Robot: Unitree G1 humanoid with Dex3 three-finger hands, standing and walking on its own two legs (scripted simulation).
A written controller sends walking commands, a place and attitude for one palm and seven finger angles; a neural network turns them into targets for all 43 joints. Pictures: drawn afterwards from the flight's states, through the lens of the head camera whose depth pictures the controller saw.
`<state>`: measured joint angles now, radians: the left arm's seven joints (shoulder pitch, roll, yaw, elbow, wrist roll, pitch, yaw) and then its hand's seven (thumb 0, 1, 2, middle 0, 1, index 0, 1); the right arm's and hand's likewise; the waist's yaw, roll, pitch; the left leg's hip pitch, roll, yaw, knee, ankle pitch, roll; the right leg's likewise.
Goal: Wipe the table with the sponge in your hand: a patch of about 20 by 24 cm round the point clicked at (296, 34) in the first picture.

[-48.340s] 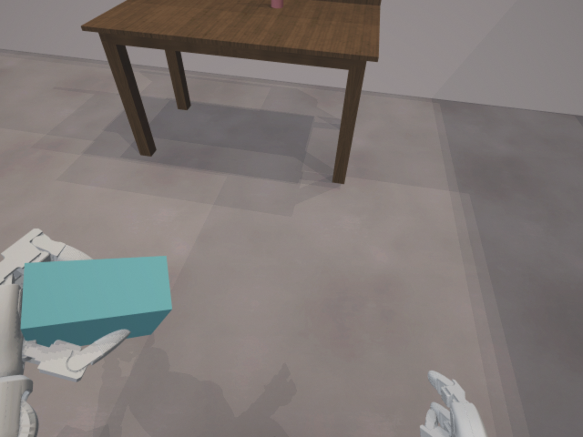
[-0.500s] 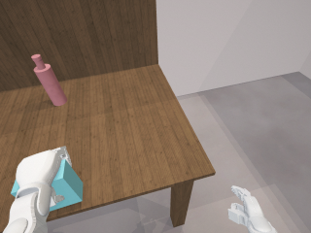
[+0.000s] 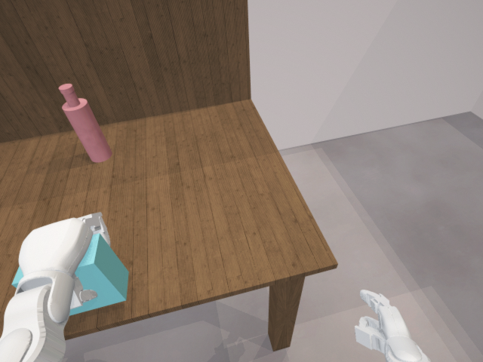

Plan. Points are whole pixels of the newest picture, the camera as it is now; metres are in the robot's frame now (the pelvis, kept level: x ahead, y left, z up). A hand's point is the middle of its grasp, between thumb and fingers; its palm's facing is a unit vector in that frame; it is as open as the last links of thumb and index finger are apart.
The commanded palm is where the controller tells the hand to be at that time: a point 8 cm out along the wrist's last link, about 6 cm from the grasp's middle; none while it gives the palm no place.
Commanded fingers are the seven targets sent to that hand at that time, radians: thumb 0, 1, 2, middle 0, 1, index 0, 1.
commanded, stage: lift the sponge slowly off the table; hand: left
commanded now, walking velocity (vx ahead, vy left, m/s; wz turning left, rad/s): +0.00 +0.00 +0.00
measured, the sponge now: (83, 283) +0.20 +0.31 +0.03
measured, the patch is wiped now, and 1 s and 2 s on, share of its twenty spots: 0.95 0.95 0.95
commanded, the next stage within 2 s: bring the sponge back beside the body in 0.72 s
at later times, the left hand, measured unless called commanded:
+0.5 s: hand (74, 247) +0.22 +0.30 +0.11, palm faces +0.03 -0.12 -0.99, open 10.0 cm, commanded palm +0.19 +0.30 +0.19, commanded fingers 0.00 0.10 1.30 -1.20 -1.60 -1.20 -1.60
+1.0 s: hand (82, 249) +0.22 +0.28 +0.12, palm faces +0.04 -0.11 -0.99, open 10.0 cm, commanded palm +0.18 +0.29 +0.19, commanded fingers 0.00 0.10 1.30 -1.20 -1.60 -1.20 -1.60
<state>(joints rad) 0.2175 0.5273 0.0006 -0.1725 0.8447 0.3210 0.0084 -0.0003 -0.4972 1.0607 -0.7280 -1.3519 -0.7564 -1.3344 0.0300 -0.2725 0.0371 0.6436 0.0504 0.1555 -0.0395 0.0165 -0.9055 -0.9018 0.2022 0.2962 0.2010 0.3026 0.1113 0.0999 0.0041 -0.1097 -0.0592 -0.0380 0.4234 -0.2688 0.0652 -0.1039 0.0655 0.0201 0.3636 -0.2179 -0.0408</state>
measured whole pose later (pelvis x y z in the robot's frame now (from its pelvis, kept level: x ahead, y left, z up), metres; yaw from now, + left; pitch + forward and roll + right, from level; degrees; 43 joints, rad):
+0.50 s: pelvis -0.01 +0.00 +0.00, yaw +0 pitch -3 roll -1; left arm 0.14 0.57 -0.01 -0.24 0.83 0.36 -0.06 0.00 -0.50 1.06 -0.73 -1.35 -0.76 -1.33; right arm 0.00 -0.27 0.06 0.63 0.05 0.16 -0.04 0.02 -0.91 -0.90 0.20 0.30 0.20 0.30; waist 0.12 0.10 0.02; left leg -0.10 -0.07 -0.04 0.40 -0.25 0.07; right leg -0.09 0.06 0.02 0.35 -0.20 -0.04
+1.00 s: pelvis -0.01 +0.00 +0.00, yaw +0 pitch -3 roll -1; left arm 0.15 0.57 -0.03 -0.31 0.84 0.37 -0.08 0.00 -0.50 1.06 -0.73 -1.35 -0.76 -1.33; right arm 0.00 -0.27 0.07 0.62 0.05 0.16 -0.04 0.02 -0.91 -0.90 0.20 0.30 0.20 0.30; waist 0.13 0.10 0.02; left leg -0.10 -0.06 -0.04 0.40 -0.24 0.06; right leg -0.10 0.06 0.02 0.36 -0.20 -0.05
